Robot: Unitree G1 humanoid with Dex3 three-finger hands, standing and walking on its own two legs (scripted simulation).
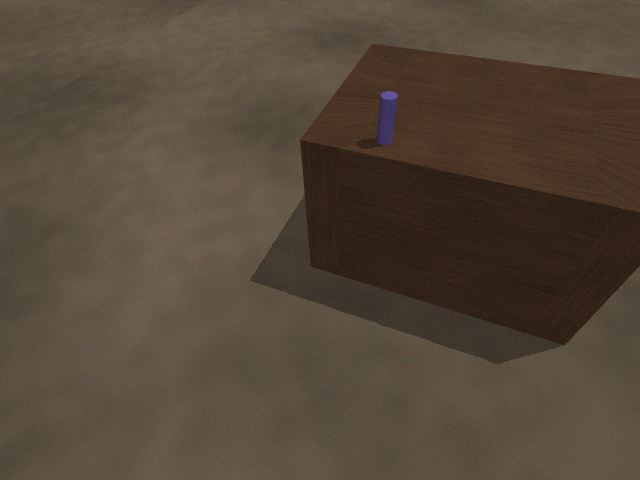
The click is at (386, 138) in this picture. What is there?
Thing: slim round
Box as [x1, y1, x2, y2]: [377, 91, 397, 144]
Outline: 391,91 383,92 380,97 377,141 381,144 390,143 392,138 397,95
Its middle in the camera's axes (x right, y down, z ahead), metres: +0.18 -0.32 +1.06
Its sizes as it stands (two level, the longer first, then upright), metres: 0.044 0.044 0.138
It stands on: a support 0.60 m high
